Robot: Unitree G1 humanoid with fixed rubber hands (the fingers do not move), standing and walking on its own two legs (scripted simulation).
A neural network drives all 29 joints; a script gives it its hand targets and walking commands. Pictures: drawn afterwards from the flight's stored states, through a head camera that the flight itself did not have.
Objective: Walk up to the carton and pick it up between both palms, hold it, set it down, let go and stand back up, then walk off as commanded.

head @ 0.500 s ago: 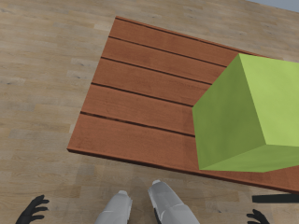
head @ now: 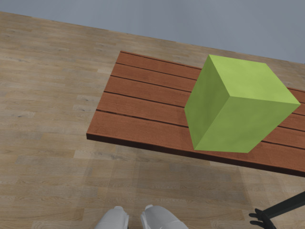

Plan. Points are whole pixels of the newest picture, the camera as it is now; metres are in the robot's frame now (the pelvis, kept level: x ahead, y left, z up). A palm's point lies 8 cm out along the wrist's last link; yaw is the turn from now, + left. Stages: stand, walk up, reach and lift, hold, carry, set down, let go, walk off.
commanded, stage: walk up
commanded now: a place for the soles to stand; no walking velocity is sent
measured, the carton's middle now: (229, 106) +0.48 -0.27 +0.08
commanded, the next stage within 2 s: none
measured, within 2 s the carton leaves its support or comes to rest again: neither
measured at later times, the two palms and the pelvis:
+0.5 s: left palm out of the picture -0.25 +0.24 -0.18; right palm out of the picture -0.13 -0.43 -0.10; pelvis -0.28 -0.10 -0.08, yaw -11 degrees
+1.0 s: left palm out of the picture -0.43 +0.05 -0.07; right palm out of the picture -0.54 -0.58 -0.15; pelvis -0.52 -0.27 -0.01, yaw -7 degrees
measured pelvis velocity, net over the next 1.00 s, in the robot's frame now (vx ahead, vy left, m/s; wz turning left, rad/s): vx -0.52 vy -0.27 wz -0.12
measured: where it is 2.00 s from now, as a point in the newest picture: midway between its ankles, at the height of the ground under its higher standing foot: outside the picture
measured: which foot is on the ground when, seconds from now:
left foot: down 0.00-0.06, up 0.08-0.12, down 0.14-0.46, up 0.48-0.78, down 0.80-0.98, up 1.00-1.00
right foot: up 0.00-0.06, down 0.08-0.18, up 0.20-0.44, down 0.46-0.74, up 0.76-0.96, down 0.98-1.00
